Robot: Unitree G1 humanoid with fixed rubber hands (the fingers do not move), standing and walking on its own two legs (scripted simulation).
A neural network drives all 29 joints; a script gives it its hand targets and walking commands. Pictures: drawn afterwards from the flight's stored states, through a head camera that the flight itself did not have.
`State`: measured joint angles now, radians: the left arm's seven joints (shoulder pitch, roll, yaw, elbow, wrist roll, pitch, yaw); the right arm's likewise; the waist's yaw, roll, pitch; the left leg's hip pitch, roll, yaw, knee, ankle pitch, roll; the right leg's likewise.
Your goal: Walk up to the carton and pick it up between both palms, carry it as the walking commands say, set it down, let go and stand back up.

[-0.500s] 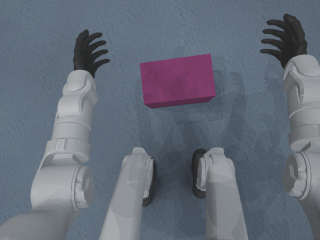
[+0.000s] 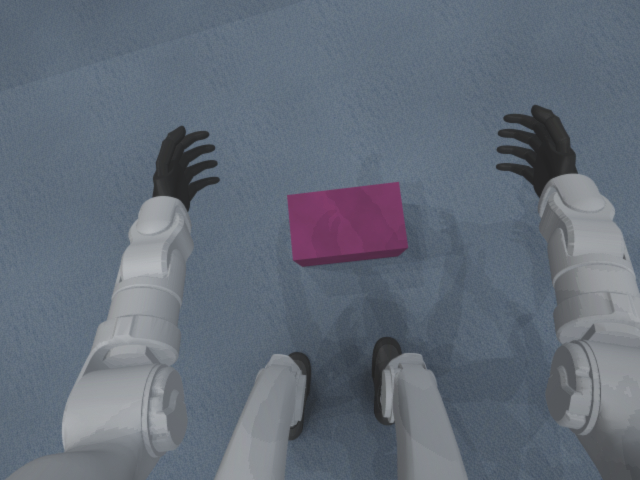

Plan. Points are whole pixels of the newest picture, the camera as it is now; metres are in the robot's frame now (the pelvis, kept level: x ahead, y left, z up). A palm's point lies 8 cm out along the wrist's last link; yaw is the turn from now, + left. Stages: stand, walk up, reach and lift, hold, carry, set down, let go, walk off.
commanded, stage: let go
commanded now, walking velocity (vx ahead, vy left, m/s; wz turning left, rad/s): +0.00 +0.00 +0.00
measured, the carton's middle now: (346, 227) +0.49 +0.01 -0.57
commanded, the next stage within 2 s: stand in 1.22 s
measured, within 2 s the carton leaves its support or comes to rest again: neither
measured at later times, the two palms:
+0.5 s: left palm (98, 283) +0.32 +0.24 +0.00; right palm (594, 286) +0.34 -0.23 -0.02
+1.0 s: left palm (34, 364) +0.26 +0.25 +0.06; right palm out of the picture +0.24 -0.23 +0.05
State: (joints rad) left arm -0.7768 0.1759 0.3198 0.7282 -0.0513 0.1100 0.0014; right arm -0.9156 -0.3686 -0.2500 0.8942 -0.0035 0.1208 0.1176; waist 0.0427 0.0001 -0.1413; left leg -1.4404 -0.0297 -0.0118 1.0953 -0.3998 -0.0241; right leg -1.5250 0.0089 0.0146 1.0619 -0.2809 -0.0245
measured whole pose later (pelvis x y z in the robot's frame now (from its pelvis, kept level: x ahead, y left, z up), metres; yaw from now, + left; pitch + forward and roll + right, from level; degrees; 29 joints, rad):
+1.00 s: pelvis +0.08 +0.02 +0.12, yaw -1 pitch -1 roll -1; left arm 0.21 0.22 0.03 0.44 0.00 0.09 -0.07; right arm 0.24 -0.24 -0.05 0.42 -0.02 0.09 0.07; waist 0.00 0.03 0.05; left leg -0.11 -0.01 -0.04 0.46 -0.33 0.01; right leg -0.18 0.02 0.00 0.43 -0.23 0.00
